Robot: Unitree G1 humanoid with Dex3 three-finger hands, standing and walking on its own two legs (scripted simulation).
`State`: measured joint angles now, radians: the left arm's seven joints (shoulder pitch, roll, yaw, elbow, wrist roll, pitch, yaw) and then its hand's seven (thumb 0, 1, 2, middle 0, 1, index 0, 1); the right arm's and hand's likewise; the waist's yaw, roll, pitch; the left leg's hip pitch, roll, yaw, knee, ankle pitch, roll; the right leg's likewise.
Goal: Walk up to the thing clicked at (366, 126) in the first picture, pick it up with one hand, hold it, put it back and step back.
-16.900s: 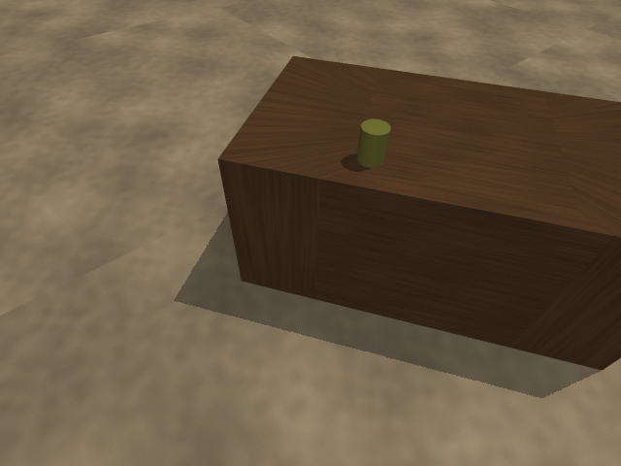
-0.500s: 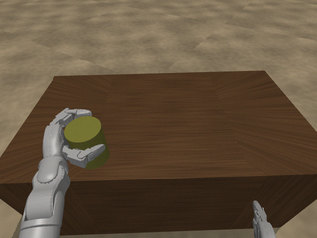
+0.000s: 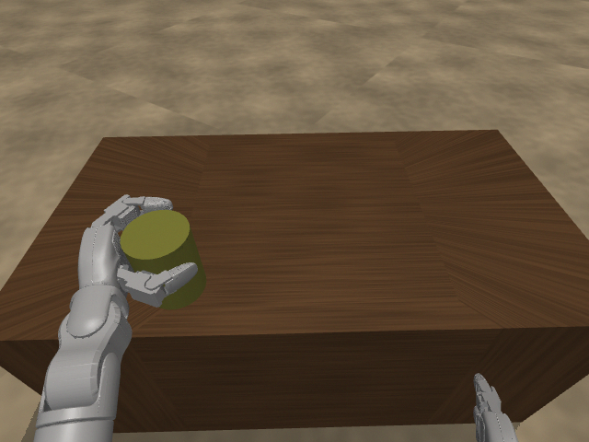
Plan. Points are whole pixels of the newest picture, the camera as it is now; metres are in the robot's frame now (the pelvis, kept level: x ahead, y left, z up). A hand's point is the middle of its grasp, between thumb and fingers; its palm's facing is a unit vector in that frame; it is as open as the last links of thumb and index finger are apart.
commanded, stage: hold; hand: left
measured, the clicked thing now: (167, 260) +0.33 +0.16 +0.12
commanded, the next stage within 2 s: crouch in 1.76 s
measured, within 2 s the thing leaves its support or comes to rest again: neither
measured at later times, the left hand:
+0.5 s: hand (159, 244) +0.33 +0.17 +0.15, palm faces +0.17 -0.98 -0.01, open 11.1 cm
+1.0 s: hand (153, 257) +0.32 +0.17 +0.14, palm faces +0.19 -0.98 -0.02, open 11.1 cm
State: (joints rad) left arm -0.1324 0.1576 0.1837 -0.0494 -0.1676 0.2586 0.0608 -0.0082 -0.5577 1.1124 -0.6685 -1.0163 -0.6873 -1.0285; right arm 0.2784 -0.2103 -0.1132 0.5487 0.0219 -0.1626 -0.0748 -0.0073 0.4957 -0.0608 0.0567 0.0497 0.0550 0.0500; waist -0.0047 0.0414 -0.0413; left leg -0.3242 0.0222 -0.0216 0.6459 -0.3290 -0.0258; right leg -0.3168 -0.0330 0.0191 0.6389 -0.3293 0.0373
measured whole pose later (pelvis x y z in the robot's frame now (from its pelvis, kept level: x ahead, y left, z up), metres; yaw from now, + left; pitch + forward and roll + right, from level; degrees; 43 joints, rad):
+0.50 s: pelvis +0.01 +0.00 +0.00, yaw +0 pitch +0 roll +0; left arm -0.12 0.17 0.18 -0.05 -0.17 0.25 0.04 -0.01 -0.56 1.11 -0.66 -1.02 -0.68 -1.04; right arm 0.25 -0.21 -0.11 0.59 0.02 -0.17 -0.08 -0.01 0.50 -0.06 0.06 0.05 0.05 0.05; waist 0.00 0.05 -0.05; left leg -0.30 0.02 -0.03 0.62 -0.33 -0.03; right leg -0.29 -0.04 0.01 0.62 -0.33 0.04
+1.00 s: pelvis +0.00 +0.00 +0.00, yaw +0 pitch +0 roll +0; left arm -0.08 0.16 0.18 -0.07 -0.17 0.23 0.04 -0.01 -0.56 1.12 -0.66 -1.03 -0.68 -1.04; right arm 0.24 -0.22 -0.12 0.60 0.02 -0.18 -0.08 -0.01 0.50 -0.06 0.06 0.05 0.05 0.05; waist -0.01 0.04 -0.04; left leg -0.29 0.02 -0.03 0.60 -0.31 -0.03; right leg -0.28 -0.03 0.01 0.60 -0.32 0.03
